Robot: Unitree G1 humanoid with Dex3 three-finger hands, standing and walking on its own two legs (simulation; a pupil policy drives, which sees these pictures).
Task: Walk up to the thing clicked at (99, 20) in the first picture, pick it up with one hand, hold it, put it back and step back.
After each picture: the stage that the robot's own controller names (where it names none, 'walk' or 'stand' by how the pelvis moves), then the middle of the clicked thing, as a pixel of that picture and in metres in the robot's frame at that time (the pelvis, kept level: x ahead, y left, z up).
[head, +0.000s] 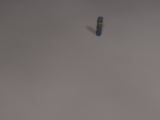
stand; (99, 26) +1.65 -0.23 -0.66
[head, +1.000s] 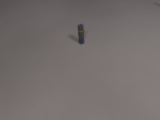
walk; (81, 34) +1.55 +0.11 -0.64
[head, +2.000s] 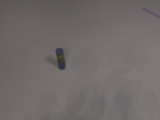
walk; (60, 59) +1.03 +0.26 -0.65
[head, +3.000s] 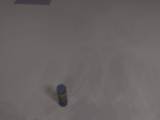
walk; (62, 96) +0.63 +0.19 -0.64
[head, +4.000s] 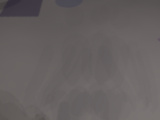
stand; out of the picture +0.38 +0.18 -0.64
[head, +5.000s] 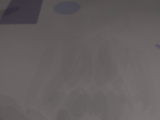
stand; out of the picture +0.35 +0.19 -0.65
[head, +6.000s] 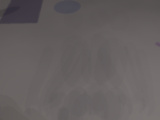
stand; out of the picture +0.37 +0.18 -0.66
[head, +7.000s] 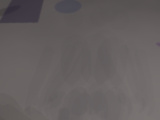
stand; out of the picture +0.36 +0.18 -0.66
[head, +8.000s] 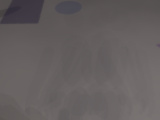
stand; out of the picture +0.36 +0.18 -0.66
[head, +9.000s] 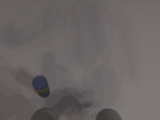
go down; (42, 87) +0.41 +0.18 -0.44
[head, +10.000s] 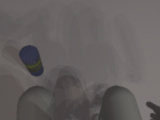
go down; (33, 63) +0.44 +0.21 -0.28
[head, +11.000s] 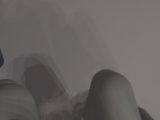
close in; out of the picture +0.42 +0.25 -0.17
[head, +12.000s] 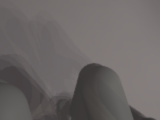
close; out of the picture +0.42 +0.27 -0.16
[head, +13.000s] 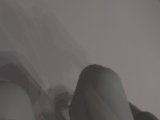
lift; out of the picture +0.40 +0.27 -0.16
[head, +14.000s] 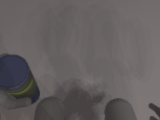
lift; (22, 85) +0.31 +0.19 +0.01
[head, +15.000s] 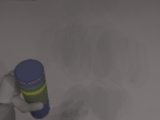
hold; (35, 93) +0.30 +0.16 +0.03
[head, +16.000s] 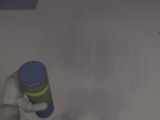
hold; (39, 94) +0.31 +0.15 +0.03
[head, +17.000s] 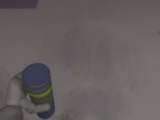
crouch; (41, 95) +0.31 +0.14 +0.02
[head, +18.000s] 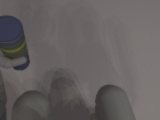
crouch; (15, 49) +0.44 +0.19 -0.05
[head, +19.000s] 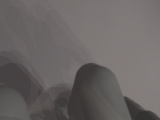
lower; out of the picture +0.41 +0.28 -0.17
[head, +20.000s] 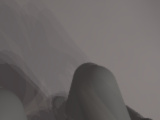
lower; out of the picture +0.43 +0.28 -0.16
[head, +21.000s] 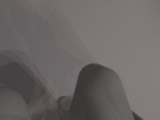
lower; out of the picture +0.42 +0.28 -0.16
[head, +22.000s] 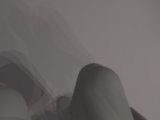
lower; out of the picture +0.41 +0.28 -0.16
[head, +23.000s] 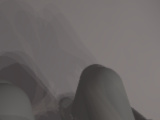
draw back; out of the picture +0.41 +0.26 -0.16
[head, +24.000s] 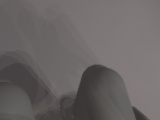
rise; out of the picture +0.38 +0.27 -0.16
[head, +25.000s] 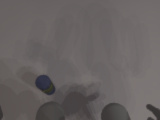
walk; (46, 86) +0.41 +0.20 -0.41
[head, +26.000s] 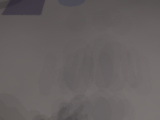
stand; out of the picture +0.37 +0.17 -0.60
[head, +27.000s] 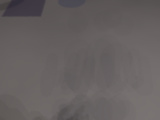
stand; out of the picture +0.37 +0.17 -0.60
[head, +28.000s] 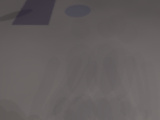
stand; out of the picture +0.39 +0.15 -0.65
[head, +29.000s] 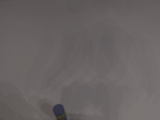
stand; (60, 115) +0.42 +0.16 -0.63
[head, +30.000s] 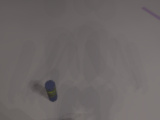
walk; (51, 91) +0.56 +0.21 -0.63
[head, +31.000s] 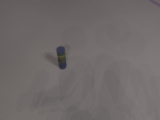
walk; (61, 58) +0.90 +0.19 -0.62
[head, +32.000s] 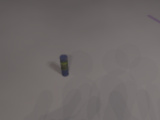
stand; (64, 66) +0.98 +0.19 -0.65
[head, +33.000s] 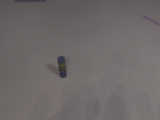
stand; (62, 67) +0.99 +0.20 -0.66
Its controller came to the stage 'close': yes
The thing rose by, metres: 0.68
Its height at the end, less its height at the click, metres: +0.00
